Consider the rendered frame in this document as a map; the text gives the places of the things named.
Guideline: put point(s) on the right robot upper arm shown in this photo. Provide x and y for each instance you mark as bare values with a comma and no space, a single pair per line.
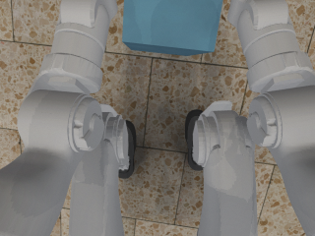
283,121

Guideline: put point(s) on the carton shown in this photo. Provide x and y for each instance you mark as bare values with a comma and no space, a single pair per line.
176,27

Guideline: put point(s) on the right robot forearm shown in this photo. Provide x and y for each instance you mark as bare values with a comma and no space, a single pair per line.
270,47

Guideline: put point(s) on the left robot forearm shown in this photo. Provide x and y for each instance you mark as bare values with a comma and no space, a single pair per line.
80,37

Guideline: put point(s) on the left robot upper arm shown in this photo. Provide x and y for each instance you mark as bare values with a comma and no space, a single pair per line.
57,128

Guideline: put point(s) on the left robot shin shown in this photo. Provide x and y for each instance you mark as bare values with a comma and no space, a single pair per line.
124,163

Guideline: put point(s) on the robot left thigh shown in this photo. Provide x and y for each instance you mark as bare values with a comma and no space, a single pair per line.
94,204

